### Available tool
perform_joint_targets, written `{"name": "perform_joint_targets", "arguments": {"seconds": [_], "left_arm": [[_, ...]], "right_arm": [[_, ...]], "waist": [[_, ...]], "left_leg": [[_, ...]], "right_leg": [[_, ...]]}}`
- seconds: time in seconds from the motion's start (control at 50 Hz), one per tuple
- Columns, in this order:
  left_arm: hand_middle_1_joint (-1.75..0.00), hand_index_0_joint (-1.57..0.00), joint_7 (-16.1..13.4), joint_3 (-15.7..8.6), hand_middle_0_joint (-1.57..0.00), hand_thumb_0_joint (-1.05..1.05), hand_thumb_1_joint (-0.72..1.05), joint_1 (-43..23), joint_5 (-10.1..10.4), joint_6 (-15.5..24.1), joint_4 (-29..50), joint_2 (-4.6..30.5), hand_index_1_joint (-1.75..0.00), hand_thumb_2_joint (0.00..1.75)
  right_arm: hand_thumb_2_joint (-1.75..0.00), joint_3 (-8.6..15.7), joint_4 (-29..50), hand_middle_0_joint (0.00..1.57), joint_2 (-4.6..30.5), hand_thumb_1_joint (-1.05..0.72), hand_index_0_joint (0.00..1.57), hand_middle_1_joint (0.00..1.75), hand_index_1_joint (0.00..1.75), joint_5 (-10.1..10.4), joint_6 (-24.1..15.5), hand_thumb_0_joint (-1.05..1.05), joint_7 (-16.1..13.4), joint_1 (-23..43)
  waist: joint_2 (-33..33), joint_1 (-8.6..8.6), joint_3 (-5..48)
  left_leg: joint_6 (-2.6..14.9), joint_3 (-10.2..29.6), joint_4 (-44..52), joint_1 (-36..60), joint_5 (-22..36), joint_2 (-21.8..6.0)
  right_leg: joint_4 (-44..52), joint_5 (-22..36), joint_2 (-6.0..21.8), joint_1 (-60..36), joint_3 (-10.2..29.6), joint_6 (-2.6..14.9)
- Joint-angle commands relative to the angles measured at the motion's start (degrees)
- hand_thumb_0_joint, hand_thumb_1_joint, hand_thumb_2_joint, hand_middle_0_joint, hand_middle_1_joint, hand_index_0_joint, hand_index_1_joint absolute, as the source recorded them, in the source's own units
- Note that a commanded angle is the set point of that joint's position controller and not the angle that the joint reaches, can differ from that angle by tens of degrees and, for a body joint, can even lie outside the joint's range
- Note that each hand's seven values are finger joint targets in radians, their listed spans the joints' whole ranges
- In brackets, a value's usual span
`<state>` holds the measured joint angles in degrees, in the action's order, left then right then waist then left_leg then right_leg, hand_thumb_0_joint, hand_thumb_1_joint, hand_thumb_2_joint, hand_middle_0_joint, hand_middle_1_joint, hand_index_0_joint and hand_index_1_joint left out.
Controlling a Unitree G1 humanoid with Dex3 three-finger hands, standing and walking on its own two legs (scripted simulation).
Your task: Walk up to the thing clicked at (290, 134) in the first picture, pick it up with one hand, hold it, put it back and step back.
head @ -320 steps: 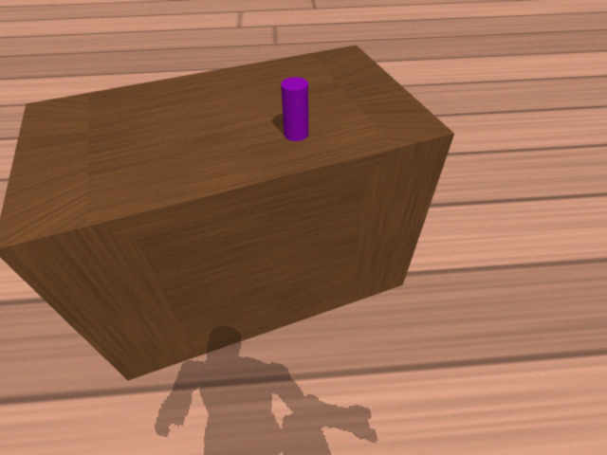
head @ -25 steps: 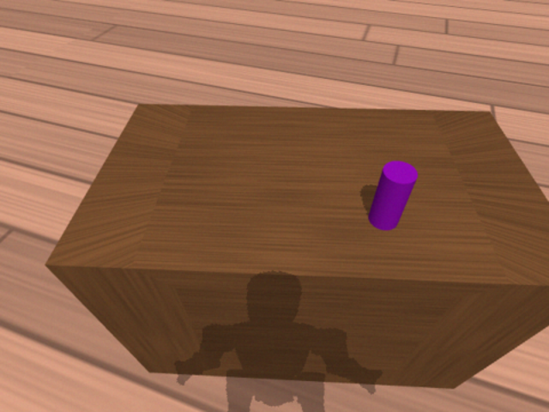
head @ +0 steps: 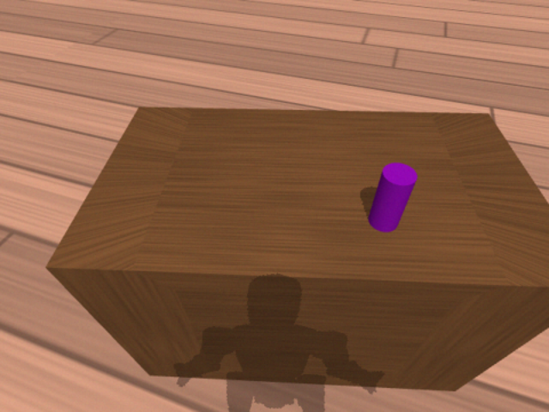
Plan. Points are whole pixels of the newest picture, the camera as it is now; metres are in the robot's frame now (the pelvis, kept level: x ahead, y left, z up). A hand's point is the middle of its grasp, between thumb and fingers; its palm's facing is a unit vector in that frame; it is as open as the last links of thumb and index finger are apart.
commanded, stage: stand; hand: right
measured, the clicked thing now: (390, 199) +0.52 -0.20 -0.02
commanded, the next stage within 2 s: rise first in 0.16 s
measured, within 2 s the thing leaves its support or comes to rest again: neither
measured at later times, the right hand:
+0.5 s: hand out of the picture +0.17 -0.24 -0.13, palm faces +0.19 +0.93 -0.30, open 11.0 cm
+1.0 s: hand (473, 382) +0.19 -0.25 -0.03, palm faces +0.29 +0.89 -0.35, open 17.2 cm
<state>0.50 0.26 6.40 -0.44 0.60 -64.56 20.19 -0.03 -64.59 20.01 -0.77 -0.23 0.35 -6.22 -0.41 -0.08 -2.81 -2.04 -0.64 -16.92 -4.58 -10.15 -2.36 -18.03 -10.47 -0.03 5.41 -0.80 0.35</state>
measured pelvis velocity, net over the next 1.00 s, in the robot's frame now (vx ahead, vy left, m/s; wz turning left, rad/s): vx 0.02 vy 0.01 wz -0.01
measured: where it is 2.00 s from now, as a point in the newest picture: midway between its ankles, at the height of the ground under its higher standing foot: outside the picture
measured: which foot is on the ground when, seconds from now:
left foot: down 0.00-1.00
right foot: down 0.00-1.00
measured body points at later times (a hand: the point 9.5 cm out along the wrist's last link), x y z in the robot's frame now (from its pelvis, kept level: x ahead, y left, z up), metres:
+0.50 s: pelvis -0.01 +0.00 -0.01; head +0.03 +0.00 +0.44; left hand +0.15 +0.28 -0.11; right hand +0.16 -0.29 -0.11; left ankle -0.01 +0.14 -0.75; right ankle -0.01 -0.11 -0.75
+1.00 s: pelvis +0.02 +0.01 -0.01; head +0.02 +0.03 +0.44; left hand +0.18 +0.27 -0.09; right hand +0.18 -0.29 -0.01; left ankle -0.01 +0.14 -0.75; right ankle -0.01 -0.11 -0.75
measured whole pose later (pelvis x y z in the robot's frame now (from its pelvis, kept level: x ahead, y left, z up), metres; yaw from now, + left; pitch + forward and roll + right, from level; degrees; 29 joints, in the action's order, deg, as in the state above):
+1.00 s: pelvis +0.02 +0.01 -0.01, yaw +0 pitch -1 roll +0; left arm -3.6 -4.3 14.4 1.8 4.0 -33.6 13.0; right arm 10.4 -14.5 16.6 2.6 -3.4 -3.7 -20.0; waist 1.5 -2.0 0.2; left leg -0.9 -1.3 -23.6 -7.9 -15.1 -1.6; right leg -23.5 -14.5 0.9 8.4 0.0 -0.7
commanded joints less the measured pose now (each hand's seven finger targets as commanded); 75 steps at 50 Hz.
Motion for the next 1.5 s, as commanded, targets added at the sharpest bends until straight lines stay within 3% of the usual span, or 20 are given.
{"name": "perform_joint_targets", "arguments": {"seconds": [0.0,0.24,0.26,0.28,0.3,0.34,0.38,0.44,0.52,0.62,0.72,0.84,0.94,1.0,1.04,1.12,1.18,1.28,1.4,1.48], "left_arm": [[-0.30,-0.20,-1.03,-2.51,-0.20,0.00,0.90,-1.80,0.06,1.25,3.46,12.65,-0.30,0.90],[-0.22,-0.12,-1.03,-2.56,-0.12,0.00,0.82,-1.80,0.03,1.25,3.31,12.97,-0.22,0.82],[-0.14,-0.04,-1.52,-2.23,-0.04,0.00,0.74,-21.90,4.99,7.54,23.41,3.40,-0.14,0.74],[-0.06,-0.01,-2.59,-1.12,-0.02,0.00,0.66,-18.48,6.25,8.59,24.97,4.80,-0.06,0.66],[-0.04,0.00,-3.66,-3.25,-0.02,0.00,0.58,-13.37,6.06,7.82,19.26,8.87,-0.06,0.58],[-0.04,-0.01,-4.42,-9.26,-0.02,0.00,0.42,-5.06,5.75,6.28,17.40,12.62,-0.06,0.42],[-0.05,-0.03,-5.12,-7.12,-0.03,0.00,0.26,-7.27,5.35,6.93,19.34,9.58,-0.06,0.26],[-0.05,-0.04,-4.74,-10.57,-0.04,0.00,0.14,-2.40,2.74,6.03,15.56,7.40,-0.05,0.20],[-0.05,-0.06,-4.12,-9.03,-0.05,0.00,-0.05,3.13,2.75,4.90,20.38,3.76,-0.04,0.11],[-0.05,-0.05,-4.16,-6.30,-0.05,0.00,-0.30,-2.57,3.22,5.21,31.93,0.41,-0.05,0.09],[-0.06,-0.06,-5.67,-7.31,-0.06,0.00,-0.53,-0.55,2.75,6.25,40.66,3.00,-0.06,0.05],[-0.06,-0.06,-5.89,-8.61,-0.06,0.00,-0.54,3.49,2.03,6.10,39.90,2.62,-0.06,0.05],[-0.06,-0.06,-4.31,-6.20,-0.06,0.00,-0.54,10.55,2.16,5.43,36.14,-1.96,-0.06,0.04],[-0.06,-0.06,-4.15,-6.63,-0.06,0.00,-0.54,3.63,2.14,5.62,37.53,-0.91,-0.06,0.04],[-0.06,-0.06,-4.57,-9.71,-0.06,0.00,-0.55,0.78,1.95,5.87,37.57,2.66,-0.06,0.05],[-0.06,-0.06,-5.01,-10.57,-0.06,0.00,-0.55,0.74,1.50,6.30,40.29,3.09,-0.07,0.06],[-0.06,-0.06,-4.53,-6.06,-0.06,0.00,-0.55,2.27,1.69,6.17,41.57,-2.04,-0.06,0.06],[-0.06,-0.06,-4.65,-10.51,-0.06,0.00,-0.55,5.01,1.53,5.55,37.38,1.45,-0.06,0.05],[-0.06,-0.06,-3.44,-7.57,-0.06,0.00,-0.55,3.13,1.78,6.60,38.58,-2.11,-0.06,0.05],[-0.06,-0.06,-4.34,-11.26,-0.06,0.00,-0.56,2.02,1.58,6.98,39.86,2.38,-0.06,0.06]], "right_arm": [[-0.90,2.22,3.02,0.20,11.93,-0.90,0.20,0.30,0.30,0.28,-1.35,0.00,-0.78,2.25],[-0.82,2.18,3.00,0.12,11.72,-0.82,0.12,0.22,0.22,0.19,-1.26,0.00,-0.69,1.85],[-0.74,0.45,23.10,0.07,0.88,-0.74,0.06,0.14,0.14,4.92,-5.65,0.00,-1.38,21.95],[-0.66,0.62,26.15,0.07,3.59,-0.66,0.06,0.06,0.06,6.74,-8.22,0.00,-2.54,19.80],[-0.58,3.68,19.31,0.06,9.21,-0.58,0.06,0.04,0.04,6.31,-8.04,0.00,-3.65,13.66],[-0.42,8.50,15.45,0.06,12.29,-0.42,0.06,0.05,0.05,5.93,-6.91,0.00,-4.62,10.51],[-0.26,9.38,19.39,0.07,12.06,-0.27,0.06,0.04,0.04,5.41,-7.81,0.00,-5.54,10.48],[-0.19,13.15,19.77,0.06,10.87,-0.13,0.05,0.05,0.05,3.39,-6.54,0.00,-5.29,0.49],[-0.13,12.02,29.27,0.05,7.92,0.09,0.05,0.05,0.05,3.89,-5.64,0.00,-4.94,-4.22],[-0.09,10.16,40.82,0.04,5.21,0.33,0.05,0.05,0.05,4.31,-5.74,0.00,-4.72,-1.56],[-0.06,13.84,50.77,0.04,9.68,0.48,0.04,0.06,0.06,3.73,-6.78,0.00,-5.78,-2.36],[-0.05,16.06,55.66,0.04,8.93,0.52,0.04,0.06,0.06,3.46,-6.55,0.00,-5.94,-7.99],[-0.05,14.89,61.47,0.04,6.11,0.56,0.04,0.06,0.06,3.56,-6.48,0.00,-4.35,-12.53],[-0.05,16.30,65.27,0.04,7.30,0.55,0.04,0.06,0.06,3.79,-6.78,0.00,-3.94,-10.26],[-0.05,18.34,66.12,0.04,8.73,0.53,0.05,0.05,0.05,3.87,-7.08,0.00,-4.23,-9.97],[-0.05,18.24,70.21,0.04,8.05,0.53,0.05,0.05,0.05,3.74,-8.08,0.00,-4.30,-12.51],[-0.05,16.51,72.01,0.04,6.07,0.54,0.05,0.06,0.06,3.52,-9.23,0.00,-4.00,-13.74],[-0.04,19.56,73.42,0.05,8.11,0.54,0.05,0.05,0.06,3.61,-9.68,0.00,-3.65,-15.14],[-0.04,18.79,77.94,0.05,6.63,0.55,0.05,0.05,0.05,3.70,-10.97,0.00,-3.01,-15.62],[-0.05,20.37,78.49,0.05,8.30,0.52,0.05,0.05,0.05,3.84,-11.75,0.00,-3.19,-14.46]], "waist": [[0.54,0.04,3.83],[1.02,-0.05,3.90],[3.48,1.40,4.56],[0.83,-1.02,7.36],[1.35,-1.34,3.18],[-0.80,0.71,7.17],[2.08,-0.71,14.10],[3.30,-1.72,13.48],[4.71,-1.10,13.27],[1.98,-1.21,8.81],[1.15,-1.30,11.56],[2.20,-2.11,9.87],[3.75,-1.19,7.74],[2.54,-1.72,6.10],[1.40,-2.21,6.13],[-0.39,-1.70,9.54],[0.08,-2.75,8.57],[3.48,-2.51,5.50],[3.48,-2.47,4.70],[1.49,-1.75,4.75]], "left_leg": [[2.45,4.17,1.68,0.97,8.14,-5.77],[2.57,4.14,2.18,-0.01,7.03,-5.65],[2.28,-1.97,-4.58,-8.75,3.06,2.48],[2.77,-2.73,-2.47,-4.08,-0.65,2.94],[2.80,-2.44,-1.62,-5.62,-3.05,2.83],[1.98,-2.69,-4.21,-5.99,1.48,2.43],[2.35,-2.14,-6.11,-4.00,7.18,2.01],[2.88,-1.64,-7.23,-5.35,9.20,2.42],[2.67,-2.55,-5.44,-3.21,11.63,3.09],[2.43,-2.71,-3.80,-4.60,6.58,2.89],[2.15,-2.40,-4.10,-2.99,8.32,2.35],[2.10,-2.78,-4.92,-1.99,11.50,2.20],[1.97,-3.06,-5.15,-2.69,14.47,2.29],[1.63,-2.76,-4.59,-2.88,12.91,1.98],[1.71,-2.87,-4.46,-2.88,10.99,2.13],[1.38,-2.72,-4.87,-0.69,14.09,1.70],[1.58,-2.73,-4.73,-0.04,13.15,1.69],[1.85,-2.87,-4.27,-2.28,10.21,1.69],[2.18,-3.30,-3.69,-2.39,6.65,2.14],[1.76,-3.05,-3.07,-3.11,5.43,1.88]], "right_leg": [[3.04,9.66,7.64,0.89,5.61,1.05],[2.94,8.77,7.60,0.04,5.46,1.10],[-2.31,3.43,1.26,6.49,-0.31,0.00],[0.17,0.31,1.74,2.98,0.34,-0.42],[0.36,-2.26,1.17,5.06,-0.17,-0.04],[-2.07,1.87,0.89,4.69,-0.54,0.20],[-4.40,8.84,0.65,3.17,-0.62,-0.29],[-5.18,11.40,0.31,5.57,-0.79,-0.06],[-3.66,13.18,0.45,4.34,-1.12,-0.50],[-2.56,7.78,0.80,6.09,-1.35,-0.10],[-3.09,9.49,0.20,2.10,-1.36,0.16],[-3.25,13.49,0.20,0.77,-1.19,0.05],[-3.48,16.18,0.27,0.26,-1.84,0.05],[-3.42,14.17,0.13,1.44,-1.73,0.18],[-3.09,12.67,0.31,1.50,-1.34,0.08],[-4.03,14.99,0.07,-0.29,-1.28,0.48],[-3.58,14.51,-0.13,-0.51,-1.60,0.35],[-2.71,12.07,-0.04,0.77,-1.70,0.12],[-1.85,8.54,0.27,1.99,-1.36,0.20],[-1.91,7.05,-0.12,0.96,-1.43,0.38]]}}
